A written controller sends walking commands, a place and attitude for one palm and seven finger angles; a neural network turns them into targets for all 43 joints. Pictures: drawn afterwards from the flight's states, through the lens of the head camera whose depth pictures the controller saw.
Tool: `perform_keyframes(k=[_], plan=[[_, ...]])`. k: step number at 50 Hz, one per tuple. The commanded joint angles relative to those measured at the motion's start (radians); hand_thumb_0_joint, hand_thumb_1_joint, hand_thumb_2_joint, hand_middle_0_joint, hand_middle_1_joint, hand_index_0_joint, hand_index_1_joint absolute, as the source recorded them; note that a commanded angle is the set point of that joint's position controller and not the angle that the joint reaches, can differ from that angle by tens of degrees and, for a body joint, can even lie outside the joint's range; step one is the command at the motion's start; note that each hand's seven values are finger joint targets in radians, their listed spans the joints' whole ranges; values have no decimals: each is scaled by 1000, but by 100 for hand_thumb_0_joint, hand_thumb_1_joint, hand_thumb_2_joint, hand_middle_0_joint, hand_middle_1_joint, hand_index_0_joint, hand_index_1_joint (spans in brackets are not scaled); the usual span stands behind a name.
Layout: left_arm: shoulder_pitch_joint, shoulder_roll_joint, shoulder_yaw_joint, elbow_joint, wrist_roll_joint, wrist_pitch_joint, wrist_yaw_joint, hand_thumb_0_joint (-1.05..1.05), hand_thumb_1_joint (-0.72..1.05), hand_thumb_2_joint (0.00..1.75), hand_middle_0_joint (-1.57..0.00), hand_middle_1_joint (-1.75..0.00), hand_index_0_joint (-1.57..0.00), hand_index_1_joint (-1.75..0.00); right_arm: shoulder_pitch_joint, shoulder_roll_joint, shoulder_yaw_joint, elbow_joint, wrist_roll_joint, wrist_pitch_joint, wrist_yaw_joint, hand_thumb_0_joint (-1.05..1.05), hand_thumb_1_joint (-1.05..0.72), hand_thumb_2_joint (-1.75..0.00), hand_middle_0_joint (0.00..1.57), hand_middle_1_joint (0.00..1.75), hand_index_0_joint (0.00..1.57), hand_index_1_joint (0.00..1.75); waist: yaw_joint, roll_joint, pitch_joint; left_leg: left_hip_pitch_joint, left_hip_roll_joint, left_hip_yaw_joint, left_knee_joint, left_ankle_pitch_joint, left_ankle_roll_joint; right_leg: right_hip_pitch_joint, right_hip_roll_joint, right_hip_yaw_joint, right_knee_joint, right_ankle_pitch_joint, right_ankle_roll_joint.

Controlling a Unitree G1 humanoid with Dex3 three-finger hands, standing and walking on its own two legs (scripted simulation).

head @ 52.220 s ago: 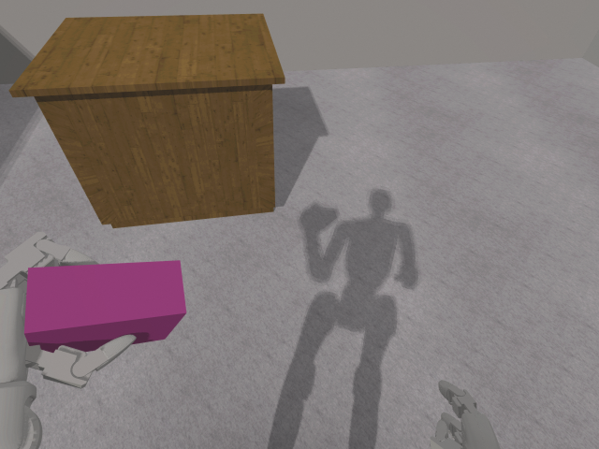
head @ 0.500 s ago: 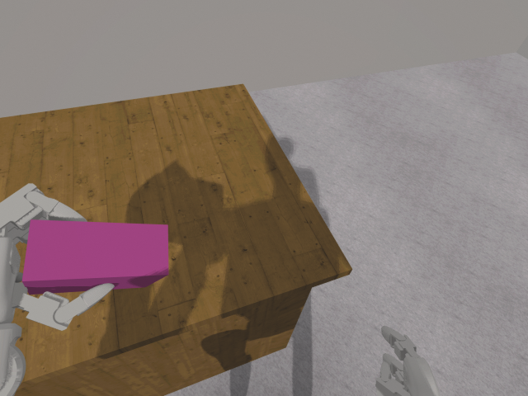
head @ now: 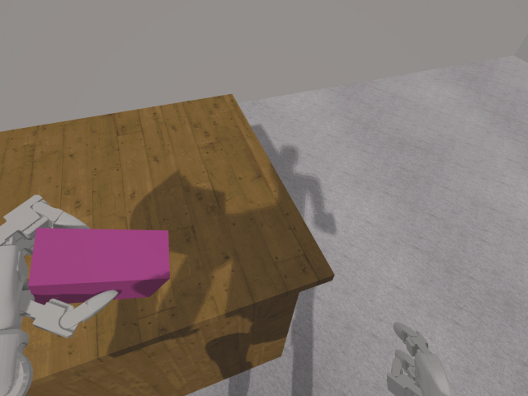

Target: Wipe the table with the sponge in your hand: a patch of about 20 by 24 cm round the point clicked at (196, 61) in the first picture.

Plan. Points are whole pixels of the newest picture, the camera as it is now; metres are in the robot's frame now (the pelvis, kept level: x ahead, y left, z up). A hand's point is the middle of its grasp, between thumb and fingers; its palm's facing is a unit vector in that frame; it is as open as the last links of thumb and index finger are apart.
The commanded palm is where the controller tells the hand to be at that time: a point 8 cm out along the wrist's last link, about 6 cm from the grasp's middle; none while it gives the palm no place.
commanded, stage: come to a stop and stand still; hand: left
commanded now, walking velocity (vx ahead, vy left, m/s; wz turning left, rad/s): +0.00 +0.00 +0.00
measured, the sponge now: (122, 267) +0.23 +0.20 +0.13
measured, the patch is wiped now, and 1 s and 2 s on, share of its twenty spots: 0.00 0.00 0.00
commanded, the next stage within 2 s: look again from close up in 0.92 s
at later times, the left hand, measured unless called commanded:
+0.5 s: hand (30, 235) +0.24 +0.29 +0.17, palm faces +0.43 -0.79 -0.45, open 10.0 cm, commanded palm +0.16 +0.29 +0.17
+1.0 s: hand (33, 261) +0.22 +0.28 +0.16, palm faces +0.40 -0.86 -0.32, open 10.0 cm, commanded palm +0.16 +0.31 +0.17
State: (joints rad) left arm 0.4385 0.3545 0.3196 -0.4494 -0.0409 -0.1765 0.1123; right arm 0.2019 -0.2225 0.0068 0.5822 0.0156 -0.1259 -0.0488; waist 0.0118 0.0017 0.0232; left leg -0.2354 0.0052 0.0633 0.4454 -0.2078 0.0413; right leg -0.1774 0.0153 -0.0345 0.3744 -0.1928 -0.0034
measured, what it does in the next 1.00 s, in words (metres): stands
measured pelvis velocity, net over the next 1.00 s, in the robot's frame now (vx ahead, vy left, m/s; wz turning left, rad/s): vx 0.00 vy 0.03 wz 0.00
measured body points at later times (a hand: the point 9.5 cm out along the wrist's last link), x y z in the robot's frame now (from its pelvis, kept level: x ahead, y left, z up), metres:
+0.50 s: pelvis +0.00 +0.01 +0.00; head +0.03 +0.03 +0.45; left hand +0.21 +0.33 +0.19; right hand +0.18 -0.21 -0.07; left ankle +0.02 +0.09 -0.74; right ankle +0.00 -0.12 -0.74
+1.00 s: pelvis +0.00 +0.03 +0.00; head +0.03 +0.06 +0.44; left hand +0.19 +0.32 +0.17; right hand +0.18 -0.18 -0.07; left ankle +0.02 +0.09 -0.74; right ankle +0.00 -0.12 -0.74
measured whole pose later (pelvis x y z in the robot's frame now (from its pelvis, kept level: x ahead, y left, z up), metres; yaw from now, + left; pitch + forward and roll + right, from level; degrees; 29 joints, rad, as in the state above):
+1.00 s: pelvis +0.00 +0.03 +0.00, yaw +0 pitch +0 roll -2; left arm 0.37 0.35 0.35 -0.45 -0.03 -0.25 0.10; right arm 0.20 -0.19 0.03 0.59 0.01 -0.18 -0.02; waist 0.04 -0.04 0.06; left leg -0.25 -0.03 0.08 0.47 -0.22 0.08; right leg -0.20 -0.02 -0.02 0.41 -0.21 0.04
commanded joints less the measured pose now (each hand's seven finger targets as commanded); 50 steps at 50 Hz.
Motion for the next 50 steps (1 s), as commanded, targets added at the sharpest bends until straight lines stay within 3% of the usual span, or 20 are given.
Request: perform_keyframes(k=[1, 4, 9, 12, 20, 21, 22, 23, 24, 25, 28, 29, 32, 33, 34, 37, 39, 45, 49, 50], plan=[[-63, 177, 130, -220, -15, -65, 25, 0, 10, 130, -120, -160, -120, -160, -90, -111, -48, -163, 0, -40, -6, 0, -90, -90, 20, 30, 20, 30, 2, 22, -134, 50, 67, -116, -61, 87, -16, 35, -99, 125, -65, 141, -27], [-72, 184, 132, -221, -16, -59, 27, 0, 10, 130, -120, -160, -120, -160, -96, -112, -46, -161, -1, -34, -9, 0, -90, -90, 20, 30, 20, 30, 1, 32, -121, 50, 72, -117, -72, 82, -16, 25, -95, 118, -67, 128, -23], [-77, 194, 135, -256, -16, -58, 28, 0, 10, 130, -120, -160, -120, -160, -96, -110, -45, -162, 0, -32, -12, 0, -90, -90, 20, 30, 20, 30, 2, 46, -160, 76, 84, -124, -74, 159, -14, 63, -89, 96, -37, 194, -20], [-71, 176, 119, -251, -16, -56, 26, 0, 10, 130, -120, -160, -120, -160, -86, -110, -43, -162, -1, -30, -10, 0, -90, -90, 20, 30, 20, 30, 2, 50, -158, 75, 89, -126, -76, 189, -17, 72, -87, 88, -32, 210, -20], [-84, 174, 115, -244, -15, -55, 24, 0, 10, 130, -120, -160, -120, -160, -85, -106, -39, -159, -2, -25, -11, 0, -90, -90, 20, 30, 20, 30, -1, 59, -131, 52, 92, -134, -101, 143, -21, 65, -81, 81, -41, 166, -21], [-1120, 970, 693, -445, 159, -158, 23, 0, 10, 130, -120, -160, -120, -160, 34, -135, -38, -149, -60, -68, 4, 0, -90, -90, 20, 30, 20, 30, 11, -45, 94, -136, 109, -77, 36, 162, -6, -145, -111, 103, -101, 149, 14], [-516, 338, 291, 154, 52, -117, -25, 0, 10, 130, -120, -160, -120, -160, -58, -15, -1, -82, -25, -60, 6, 0, -90, -90, 20, 30, 20, 30, 7, -37, -138, 61, 46, -105, -21, 224, -7, -92, -124, 116, -21, 146, -56], [-266, 217, 195, 140, 19, -113, -39, 0, 10, 130, -120, -160, -120, -160, -24, -103, -59, -147, -14, -80, 9, 0, -90, -90, 20, 30, 20, 30, 48, 75, -160, 117, 59, -71, -1, 227, -25, -35, -106, 195, -37, 230, -42], [-173, 85, 76, 31, -19, -117, -44, 0, 10, 130, -120, -160, -120, -160, -53, -89, -60, -146, 7, -84, 30, 0, -90, -90, 20, 30, 20, 30, 24, 206, -228, 140, 62, -66, -18, 268, -26, 38, -101, 131, 30, 226, -50], [-180, 154, 109, -123, -12, -131, -37, 0, 10, 130, -120, -160, -120, -160, -36, -118, -67, -160, 0, -84, 46, 0, -90, -90, 20, 30, 20, 30, 24, 203, -247, 118, 82, -88, -31, 300, -22, 76, -91, 110, 56, 213, -38], [-58, 161, 97, -237, -14, -135, -24, 0, 10, 130, -120, -160, -120, -160, -73, -111, -58, -175, -2, -89, 63, 0, -90, -90, 20, 30, 20, 30, 33, 33, -204, 29, 91, -118, -62, 184, -16, 89, -72, 85, 57, 133, -17], [-12, 181, 132, -217, -19, -127, -12, 0, 10, 130, -120, -160, -120, -160, -95, -105, -50, -174, 3, -89, 59, 0, -90, -90, 20, 30, 20, 30, 34, 18, -187, 14, 97, -117, -81, 125, -16, 78, -66, 70, 62, 100, -13], [-59, 237, 205, -216, -21, -139, -3, 0, 10, 130, -120, -160, -120, -160, -82, -107, -47, -179, -4, -86, 34, 0, -90, -90, 20, 30, 20, 30, 24, -27, -135, -45, 94, -141, -112, -12, -16, 60, -67, 66, 42, 36, -9], [-86, 239, 211, -217, -22, -145, -3, 0, 10, 130, -120, -160, -120, -160, -81, -106, -46, -177, -3, -86, 25, 0, -90, -90, 20, 30, 20, 30, 19, -4, -120, -48, 91, -147, -118, -33, -17, 48, -66, 72, 38, 24, -12], [-126, 284, 253, -240, -19, -149, 3, 0, 10, 130, -120, -160, -120, -160, -99, -107, -44, -175, -2, -85, 16, 0, -90, -90, 20, 30, 20, 30, 18, 39, -114, -47, 98, -149, -132, -57, -16, 45, -63, 63, 48, 11, -9], [-181, 236, 203, -217, -18, -161, -5, 0, 10, 130, -120, -160, -120, -160, -73, -102, -42, -171, -3, -92, 6, 0, -90, -90, 20, 30, 20, 30, 13, 111, -106, -59, 104, -162, -146, -93, -11, 54, -67, 60, 58, 8, -13], [-194, 216, 178, -228, -15, -162, -4, 0, 10, 130, -120, -160, -120, -160, -92, -96, -36, -166, 1, -104, 5, 0, -90, -90, 20, 30, 20, 30, 15, 127, -102, -36, 107, -153, -147, -98, -14, 41, -64, 58, 55, 5, -13], [-152, 143, 105, -216, 1, -151, 0, 0, 10, 130, -120, -160, -120, -160, -70, -108, -40, -142, -11, -116, 20, 0, -90, -90, 20, 30, 20, 30, 13, 61, -135, 16, 92, -137, -109, 25, -28, 47, -60, 58, 18, 80, -13], [-147, 181, 147, -224, 5, -139, 8, 0, 10, 130, -120, -160, -120, -160, -87, -105, -41, -143, -9, -103, 19, 0, -90, -90, 20, 30, 20, 30, 13, 71, -133, 34, 89, -130, -105, 81, -48, 42, -58, 60, 14, 103, -14], [-134, 165, 135, -207, 1, -139, 4, 0, 10, 130, -120, -160, -120, -160, -75, -108, -39, -145, -15, -93, 19, 0, -90, -90, 20, 30, 20, 30, 12, 68, -132, 15, 88, -131, -108, 84, -43, 52, -57, 53, 9, 108, -13]])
